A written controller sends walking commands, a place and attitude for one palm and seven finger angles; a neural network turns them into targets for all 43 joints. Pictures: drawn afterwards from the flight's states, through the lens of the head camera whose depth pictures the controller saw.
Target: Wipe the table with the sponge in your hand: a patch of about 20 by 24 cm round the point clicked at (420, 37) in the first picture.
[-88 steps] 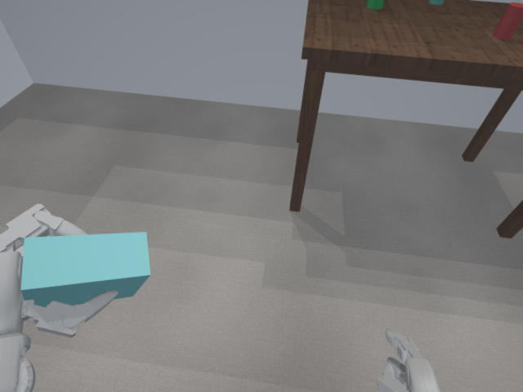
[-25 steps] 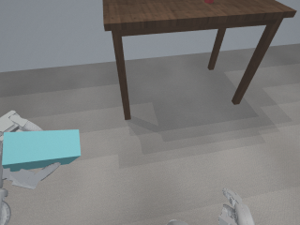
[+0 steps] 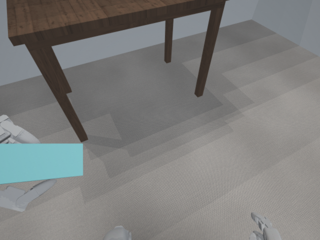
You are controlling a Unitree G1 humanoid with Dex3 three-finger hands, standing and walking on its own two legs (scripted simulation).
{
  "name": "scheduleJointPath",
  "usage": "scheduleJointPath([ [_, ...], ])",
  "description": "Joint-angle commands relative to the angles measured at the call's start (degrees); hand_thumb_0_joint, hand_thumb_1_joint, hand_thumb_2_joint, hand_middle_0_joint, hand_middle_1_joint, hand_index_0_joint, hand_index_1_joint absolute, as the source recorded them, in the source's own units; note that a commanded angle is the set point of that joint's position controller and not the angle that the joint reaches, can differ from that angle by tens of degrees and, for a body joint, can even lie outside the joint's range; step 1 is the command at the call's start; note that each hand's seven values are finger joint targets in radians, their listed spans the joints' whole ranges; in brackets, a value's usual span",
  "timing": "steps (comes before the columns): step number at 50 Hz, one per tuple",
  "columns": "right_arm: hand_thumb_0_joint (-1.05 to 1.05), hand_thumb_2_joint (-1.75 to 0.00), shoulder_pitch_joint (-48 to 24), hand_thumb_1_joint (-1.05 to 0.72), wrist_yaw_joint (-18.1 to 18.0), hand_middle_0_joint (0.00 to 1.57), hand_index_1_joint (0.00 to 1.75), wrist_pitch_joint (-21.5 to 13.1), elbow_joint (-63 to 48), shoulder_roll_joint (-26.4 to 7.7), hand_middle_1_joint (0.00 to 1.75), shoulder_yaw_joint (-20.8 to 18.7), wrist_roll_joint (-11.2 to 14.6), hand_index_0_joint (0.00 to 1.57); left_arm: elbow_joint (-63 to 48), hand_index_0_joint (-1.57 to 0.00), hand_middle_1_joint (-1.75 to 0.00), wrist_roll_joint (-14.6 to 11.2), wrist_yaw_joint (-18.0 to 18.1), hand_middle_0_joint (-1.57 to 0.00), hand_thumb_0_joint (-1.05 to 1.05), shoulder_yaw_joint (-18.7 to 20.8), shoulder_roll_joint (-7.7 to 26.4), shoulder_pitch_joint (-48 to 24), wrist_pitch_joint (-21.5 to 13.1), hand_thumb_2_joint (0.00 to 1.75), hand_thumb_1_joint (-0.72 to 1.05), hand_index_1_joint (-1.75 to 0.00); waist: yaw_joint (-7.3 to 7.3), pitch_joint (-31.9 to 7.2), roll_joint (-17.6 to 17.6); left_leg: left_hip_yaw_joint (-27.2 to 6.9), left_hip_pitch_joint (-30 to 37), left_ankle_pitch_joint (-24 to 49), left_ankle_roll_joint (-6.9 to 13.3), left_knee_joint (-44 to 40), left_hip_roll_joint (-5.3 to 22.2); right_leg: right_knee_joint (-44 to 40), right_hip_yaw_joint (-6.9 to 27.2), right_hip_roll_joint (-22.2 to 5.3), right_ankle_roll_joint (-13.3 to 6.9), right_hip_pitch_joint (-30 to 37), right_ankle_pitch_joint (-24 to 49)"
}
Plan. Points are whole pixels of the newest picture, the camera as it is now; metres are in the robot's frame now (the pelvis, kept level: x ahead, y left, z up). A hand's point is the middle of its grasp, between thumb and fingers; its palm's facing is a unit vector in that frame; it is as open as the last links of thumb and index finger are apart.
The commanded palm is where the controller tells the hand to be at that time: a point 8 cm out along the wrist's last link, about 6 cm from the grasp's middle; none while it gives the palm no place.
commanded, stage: walk to a spot facing it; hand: left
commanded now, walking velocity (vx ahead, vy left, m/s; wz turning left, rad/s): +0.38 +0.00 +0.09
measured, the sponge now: (48, 163) +0.22 +0.19 +0.17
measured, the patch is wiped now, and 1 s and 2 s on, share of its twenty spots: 0.00 0.00 0.00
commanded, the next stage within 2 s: turn to face it in 0.90 s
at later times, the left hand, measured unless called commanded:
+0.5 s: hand (71, 98) +0.37 +0.20 +0.18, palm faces +0.44 -0.77 -0.46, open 9.5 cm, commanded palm +0.31 +0.24 +0.19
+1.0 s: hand (89, 55) +0.51 +0.19 +0.19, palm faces +0.47 -0.72 -0.50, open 9.5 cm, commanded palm +0.45 +0.23 +0.19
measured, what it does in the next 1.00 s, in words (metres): walks ahead: left foot, then right foot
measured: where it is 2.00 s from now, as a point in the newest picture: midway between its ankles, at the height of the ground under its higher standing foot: (176, 207)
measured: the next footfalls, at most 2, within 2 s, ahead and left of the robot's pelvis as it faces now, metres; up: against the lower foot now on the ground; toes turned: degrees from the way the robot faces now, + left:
left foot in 0.10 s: +0.15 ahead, +0.15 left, +0.00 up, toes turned +11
right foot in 0.36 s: +0.18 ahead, -0.13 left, +0.00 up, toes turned -10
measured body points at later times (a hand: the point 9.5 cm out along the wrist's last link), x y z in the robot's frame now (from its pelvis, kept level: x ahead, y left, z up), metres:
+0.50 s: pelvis +0.16 -0.04 +0.00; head +0.19 -0.07 +0.45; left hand +0.34 +0.24 +0.20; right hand +0.32 -0.25 -0.12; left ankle +0.12 +0.10 -0.64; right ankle +0.14 -0.12 -0.73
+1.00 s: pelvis +0.33 -0.07 +0.00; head +0.36 -0.07 +0.44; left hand +0.48 +0.23 +0.22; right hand +0.53 -0.25 -0.10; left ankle +0.35 +0.08 -0.73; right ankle +0.39 -0.20 -0.71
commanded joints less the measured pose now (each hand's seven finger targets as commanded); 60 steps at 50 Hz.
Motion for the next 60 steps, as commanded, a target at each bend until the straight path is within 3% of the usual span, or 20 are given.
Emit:
scheduleJointPath([
  [1,0.00,-0.90,-4.8,-0.90,-1.5,0.20,0.30,-3.6,-9.2,-2.5,0.30,-0.2,-0.3,0.20,-2.1,-1.20,-1.60,-0.6,2.6,-1.20,0.00,4.1,5.2,-7.5,-0.9,1.30,0.10,-1.60,2.15,-7.5,-4.2,3.4,12.5,4.6,0.9,-13.7,-2.1,-15.7,12.7,-13.3,-4.5,0.4,-10.7],
  [4,0.00,-0.90,-4.1,-0.90,-2.6,0.20,0.30,-4.2,-10.0,-3.8,0.30,-0.4,-0.2,0.20,-1.5,-1.20,-1.60,0.0,2.0,-1.20,0.00,0.3,3.9,-13.1,-0.8,1.30,0.10,-1.60,1.34,-3.5,2.1,-0.4,20.2,-1.3,3.4,-22.7,0.0,-6.9,10.3,-8.8,-1.3,-4.6,-11.7],
  [6,0.00,-0.90,-3.8,-0.90,-2.6,0.20,0.30,-4.5,-9.5,-4.6,0.30,-0.1,0.0,0.20,-2.6,-1.20,-1.60,-0.1,1.9,-1.20,0.00,-0.1,3.4,-16.9,-1.7,1.30,0.10,-1.60,0.77,-3.0,19.6,-24.7,25.8,-13.1,10.2,-34.4,13.4,13.8,1.1,0.0,3.1,-15.5,-14.8],
  [8,0.00,-0.90,-5.3,-0.90,-2.3,0.20,0.30,-5.5,-9.5,-2.7,0.30,0.5,-0.7,0.20,-3.3,-1.20,-1.60,1.0,1.7,-1.20,0.00,0.2,5.6,-16.8,-1.8,1.30,0.10,-1.60,0.99,-0.6,18.8,-34.0,20.6,-20.6,15.1,-39.1,18.7,27.7,5.9,-3.0,3.5,-18.6,-13.6],
  [17,0.00,-0.90,-4.4,-0.90,-1.2,0.20,0.30,-6.1,-9.2,-2.1,0.30,0.2,-0.1,0.20,-3.7,-1.20,-1.60,-0.2,2.5,-1.20,0.00,1.9,3.5,-8.7,0.9,1.30,0.10,-1.60,3.11,-8.7,10.1,-1.5,12.1,-1.2,5.7,-19.4,7.0,-6.0,-5.1,-0.9,4.7,9.0,-2.0],
  [18,0.00,-0.90,-4.4,-0.90,-1.3,0.20,0.30,-5.6,-9.2,-1.4,0.30,0.2,0.2,0.20,-2.7,-1.20,-1.60,-0.1,2.5,-1.20,0.00,2.2,4.0,-9.8,1.2,1.30,0.10,-1.60,3.40,-9.1,2.3,1.9,5.6,-1.8,4.4,-7.7,3.8,-10.4,2.9,-5.7,2.1,14.1,-3.6],
  [19,0.00,-0.90,-4.5,-0.90,-1.2,0.20,0.30,-4.9,-9.6,0.1,0.30,0.6,0.3,0.20,-1.4,-1.20,-1.60,0.1,2.7,-1.20,0.00,3.6,6.7,-10.7,1.5,1.30,0.10,-1.60,3.48,-9.2,-14.1,5.2,-7.8,-8.1,1.8,8.8,-3.1,-16.7,25.2,-18.2,-4.2,20.4,-3.0],
  [20,0.00,-0.90,-7.1,-0.90,-1.1,0.20,0.30,-5.3,-9.7,-1.5,0.30,0.3,0.2,0.20,-0.3,-1.20,-1.60,-0.8,2.7,-1.20,0.00,4.9,7.5,-12.4,1.8,1.30,0.10,-1.60,4.48,-7.4,-17.1,-1.9,-14.3,-11.2,1.1,18.9,-3.3,-19.9,34.6,-23.7,-7.5,20.5,-0.7],
  [22,0.00,-0.90,-7.5,-0.90,-1.0,0.20,0.30,-4.2,-8.1,-1.3,0.30,0.7,0.6,0.20,-0.2,-1.20,-1.60,-1.1,1.7,-1.20,0.00,3.9,6.7,-11.6,1.0,1.30,0.10,-1.60,3.47,-4.2,-7.2,-7.2,-18.6,-7.0,0.2,27.2,-0.8,-18.8,30.8,-24.6,-9.1,20.2,8.0],
  [27,0.00,-0.90,-8.3,-0.90,-0.6,0.20,0.30,-2.4,-7.9,-1.0,0.30,0.7,-0.1,0.20,-4.0,-1.20,-1.60,0.2,2.1,-1.20,0.00,2.1,4.8,-10.7,-1.8,1.30,0.10,-1.60,2.86,-6.5,-4.5,-2.1,-12.9,-0.4,-0.2,10.9,0.0,-14.2,6.3,-19.0,-4.5,22.7,33.4],
  [35,0.00,-0.90,-4.5,-0.90,-1.0,0.20,0.30,-4.1,-11.6,-0.5,0.30,-1.0,0.0,0.20,-11.3,-1.20,-1.60,-0.2,4.2,-1.20,0.00,5.6,7.2,-7.1,-1.9,1.30,0.10,-1.60,2.43,-15.2,-4.4,12.5,19.1,14.8,2.7,-21.5,-10.1,6.6,-4.6,-13.9,1.0,16.8,47.4],
  [36,0.00,-0.90,-4.0,-0.90,-1.4,0.20,0.30,-4.1,-11.7,-1.1,0.30,-1.6,0.1,0.20,-11.6,-1.20,-1.60,-0.2,4.3,-1.20,0.00,6.3,8.2,-7.6,-2.7,1.30,0.10,-1.60,1.33,-17.8,-0.6,8.0,30.8,18.0,4.7,-22.2,-7.4,16.3,-5.1,-13.0,3.1,8.7,41.5],
  [38,0.00,-0.90,-3.9,-0.90,0.0,0.20,0.30,-4.5,-12.2,-3.2,0.30,-2.0,0.6,0.20,-12.2,-1.20,-1.60,-1.4,4.0,-1.20,0.00,5.5,7.1,-10.2,-3.0,1.30,0.10,-1.60,1.68,-19.2,15.0,-31.0,42.1,43.1,17.9,-22.8,16.5,41.5,0.7,-1.2,5.8,-13.0,-18.5],
  [39,0.00,-0.90,-3.0,-0.90,0.6,0.20,0.30,-4.6,-10.9,-4.3,0.30,-2.0,0.6,0.20,-4.2,-1.20,-1.60,-0.8,2.7,-1.20,0.00,4.8,7.5,-10.4,-1.9,1.30,0.10,-1.60,0.53,-12.9,10.5,-35.0,35.1,37.9,19.0,-26.3,17.8,43.7,5.9,-2.4,5.6,-18.9,-19.2],
  [43,0.00,-0.90,-6.3,-0.90,0.4,0.20,0.30,-4.6,-10.3,-2.4,0.30,-2.3,1.3,0.20,-11.3,-1.20,-1.60,-1.1,1.1,-1.20,0.00,8.5,8.5,-4.2,-2.5,1.30,0.10,-1.60,3.78,-9.7,13.2,-22.5,18.4,15.6,16.7,-28.0,12.9,31.8,6.5,-7.5,6.6,-15.8,-12.8],
  [50,0.00,-0.90,-3.7,-0.90,-0.8,0.20,0.30,-7.4,-9.7,-2.3,0.30,-1.0,1.4,0.20,-7.1,-1.20,-1.60,-1.4,0.9,-1.20,0.00,4.3,2.6,-5.8,-0.4,1.30,0.10,-1.60,3.34,-9.3,12.4,-8.2,6.7,3.2,7.9,-20.4,5.2,-0.3,-5.3,-1.0,8.7,7.7,-0.4],
  [51,0.00,-0.90,-3.5,-0.90,-1.1,0.20,0.30,-7.4,-9.3,-1.9,0.30,-0.9,1.5,0.20,-5.6,-1.20,-1.60,-0.9,1.0,-1.20,0.00,3.8,3.1,-8.3,0.0,1.30,0.10,-1.60,3.44,-9.2,7.2,-4.8,6.4,-0.3,5.9,-13.2,2.8,-5.8,-3.2,-2.8,8.0,9.1,0.7],
  [53,0.00,-0.90,-4.9,-0.90,-1.5,0.20,0.30,-7.2,-9.8,0.0,0.30,0.3,0.7,0.20,-3.7,-1.20,-1.60,-0.2,2.0,-1.20,0.00,4.6,7.5,-12.8,1.3,1.30,0.10,-1.60,3.35,-7.1,-19.5,0.1,-7.7,-15.4,0.8,12.6,-7.5,-16.6,27.1,-23.6,-2.0,12.7,12.2],
  [54,0.00,-0.90,-5.5,-0.90,-1.5,0.20,0.30,-7.9,-8.3,-2.1,0.30,-0.4,0.0,0.20,-1.4,-1.20,-1.60,-0.5,2.0,-1.20,0.00,3.5,6.5,-14.2,1.7,1.30,0.10,-1.60,3.61,-7.1,-17.6,-5.7,-6.9,-12.6,0.7,19.2,-5.4,-17.2,30.3,-25.5,-4.6,10.5,15.6],
  [60,0.00,-0.90,-9.3,-0.90,-1.5,0.20,0.30,-5.5,-7.7,-0.3,0.30,1.7,-0.8,0.20,-6.5,-1.20,-1.60,0.6,2.5,-1.20,0.00,1.7,5.4,-15.1,-0.4,1.30,0.10,-1.60,3.38,-10.5,-9.9,0.0,6.3,-4.2,-0.2,-1.2,-5.6,-9.0,7.0,-15.7,-2.8,11.9,38.7],
])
